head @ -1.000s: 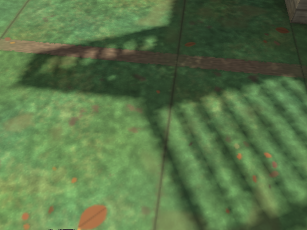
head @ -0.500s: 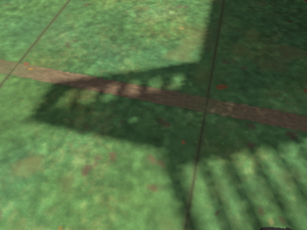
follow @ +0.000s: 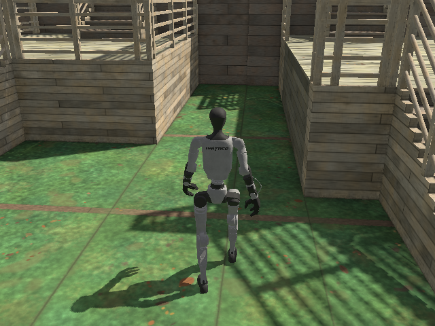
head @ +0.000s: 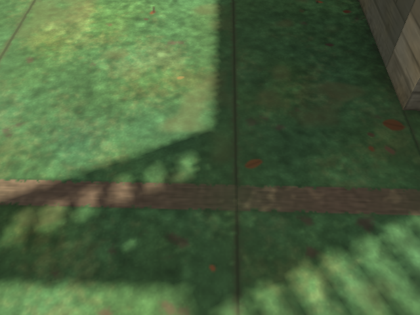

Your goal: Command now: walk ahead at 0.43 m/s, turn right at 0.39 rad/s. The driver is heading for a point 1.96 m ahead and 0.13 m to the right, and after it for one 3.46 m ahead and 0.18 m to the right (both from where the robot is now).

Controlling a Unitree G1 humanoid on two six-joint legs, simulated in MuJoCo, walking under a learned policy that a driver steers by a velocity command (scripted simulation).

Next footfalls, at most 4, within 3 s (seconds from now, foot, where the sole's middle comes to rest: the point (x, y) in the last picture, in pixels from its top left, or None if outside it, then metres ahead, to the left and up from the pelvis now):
0.06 right None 0.21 -0.11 -0.77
0.56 left None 0.34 0.08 -0.77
0.88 right None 0.20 -0.16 -0.77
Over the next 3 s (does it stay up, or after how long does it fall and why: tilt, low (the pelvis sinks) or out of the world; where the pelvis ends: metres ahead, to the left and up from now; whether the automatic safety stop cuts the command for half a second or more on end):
stays up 0.35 -0.04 0.02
